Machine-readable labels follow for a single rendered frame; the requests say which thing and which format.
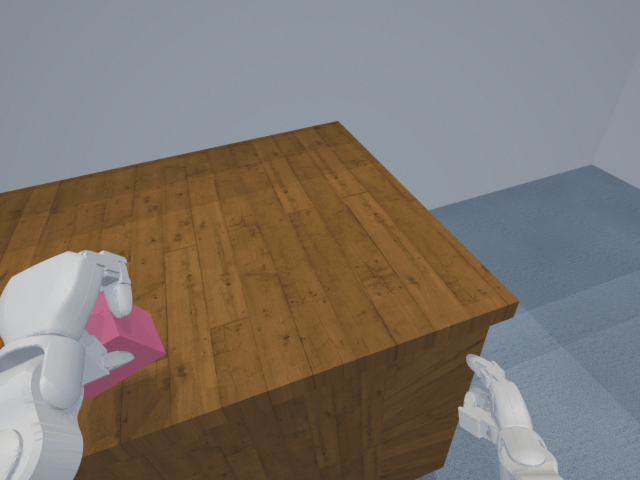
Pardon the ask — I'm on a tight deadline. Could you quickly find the sponge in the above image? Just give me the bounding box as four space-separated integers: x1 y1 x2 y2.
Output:
83 291 166 400

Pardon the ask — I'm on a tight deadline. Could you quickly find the robot right forearm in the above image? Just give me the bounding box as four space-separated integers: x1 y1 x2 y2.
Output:
496 426 564 480

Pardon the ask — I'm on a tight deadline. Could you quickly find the table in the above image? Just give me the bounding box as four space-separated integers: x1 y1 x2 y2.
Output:
0 121 519 480

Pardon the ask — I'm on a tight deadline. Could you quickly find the left robot hand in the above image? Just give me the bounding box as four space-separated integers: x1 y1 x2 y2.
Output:
0 250 134 385

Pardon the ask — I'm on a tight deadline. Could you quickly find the robot left forearm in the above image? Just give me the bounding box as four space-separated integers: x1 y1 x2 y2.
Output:
0 334 85 480

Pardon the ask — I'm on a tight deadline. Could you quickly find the right robot hand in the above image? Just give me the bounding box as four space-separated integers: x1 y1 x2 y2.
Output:
458 354 533 445

